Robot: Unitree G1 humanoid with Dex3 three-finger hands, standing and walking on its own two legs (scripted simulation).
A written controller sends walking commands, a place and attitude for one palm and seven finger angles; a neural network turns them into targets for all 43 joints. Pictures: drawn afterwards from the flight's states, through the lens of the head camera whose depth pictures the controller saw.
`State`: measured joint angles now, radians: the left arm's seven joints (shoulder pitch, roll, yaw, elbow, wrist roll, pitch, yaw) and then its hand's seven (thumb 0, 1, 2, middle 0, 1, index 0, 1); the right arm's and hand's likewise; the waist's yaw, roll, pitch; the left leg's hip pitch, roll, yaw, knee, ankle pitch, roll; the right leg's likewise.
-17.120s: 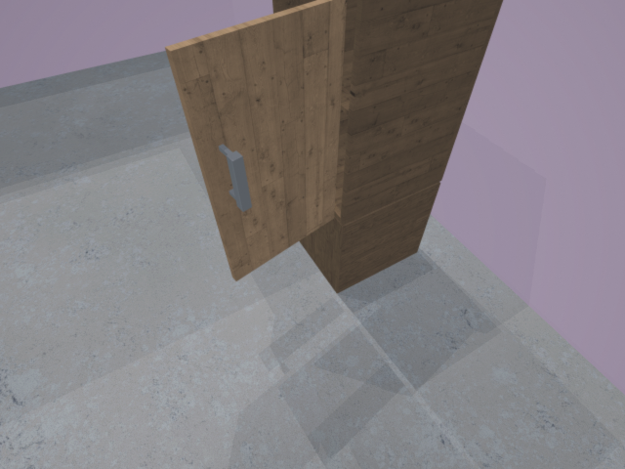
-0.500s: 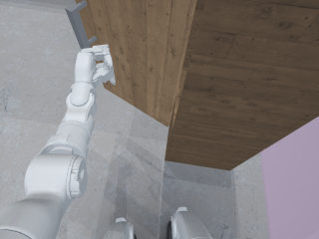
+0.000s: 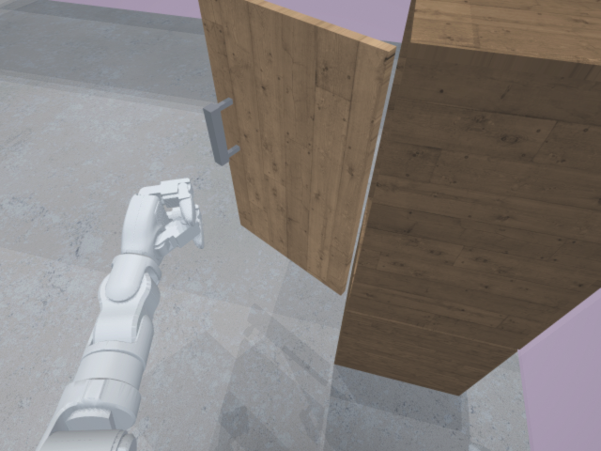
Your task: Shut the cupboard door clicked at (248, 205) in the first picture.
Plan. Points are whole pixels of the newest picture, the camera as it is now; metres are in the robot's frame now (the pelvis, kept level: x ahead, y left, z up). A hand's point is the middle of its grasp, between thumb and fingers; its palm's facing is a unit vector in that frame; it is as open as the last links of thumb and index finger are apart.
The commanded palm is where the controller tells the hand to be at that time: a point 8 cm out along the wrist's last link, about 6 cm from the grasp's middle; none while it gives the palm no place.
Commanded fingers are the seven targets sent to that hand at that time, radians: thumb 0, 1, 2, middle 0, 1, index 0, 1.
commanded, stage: draw the hand back to the body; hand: left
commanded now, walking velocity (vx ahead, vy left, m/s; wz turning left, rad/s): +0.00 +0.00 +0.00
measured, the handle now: (224, 131) +0.68 +0.16 +0.03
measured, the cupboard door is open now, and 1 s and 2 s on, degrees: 65 65 65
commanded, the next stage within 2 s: step back with the hand held close in 1.14 s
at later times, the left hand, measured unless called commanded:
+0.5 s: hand (83, 283) +0.27 +0.23 +0.15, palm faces +0.31 -0.90 -0.30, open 4.1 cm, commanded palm +0.22 +0.27 +0.17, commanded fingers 0.00 0.90 0.90 -0.53 -0.66 -0.53 -0.66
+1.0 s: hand out of the picture +0.20 +0.26 +0.18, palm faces +0.49 -0.78 -0.40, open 7.3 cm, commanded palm +0.15 +0.30 +0.21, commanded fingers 0.00 0.90 0.90 -0.20 -0.30 -0.20 -0.30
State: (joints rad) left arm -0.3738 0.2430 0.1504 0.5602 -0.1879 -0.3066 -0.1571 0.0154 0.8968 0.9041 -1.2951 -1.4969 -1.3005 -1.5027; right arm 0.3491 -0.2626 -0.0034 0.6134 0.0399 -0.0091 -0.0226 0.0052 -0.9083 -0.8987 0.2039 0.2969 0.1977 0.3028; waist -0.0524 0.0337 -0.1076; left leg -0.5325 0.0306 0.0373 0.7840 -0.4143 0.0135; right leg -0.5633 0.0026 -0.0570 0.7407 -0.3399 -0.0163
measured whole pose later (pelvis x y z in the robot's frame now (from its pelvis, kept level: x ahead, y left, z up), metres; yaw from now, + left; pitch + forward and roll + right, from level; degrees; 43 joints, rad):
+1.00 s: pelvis +0.01 -0.01 +0.03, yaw +1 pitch -4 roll +0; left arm 0.44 0.32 0.33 -0.32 -0.05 -0.08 0.11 0.01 0.89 0.90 -0.23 -0.33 -0.24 -0.34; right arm 0.19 -0.23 0.00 0.65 0.00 -0.10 -0.09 0.01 -0.91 -0.90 0.20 0.30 0.20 0.30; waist 0.07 0.08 0.02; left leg -0.06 0.01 0.03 0.40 -0.26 0.01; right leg -0.10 0.00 -0.07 0.40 -0.22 -0.02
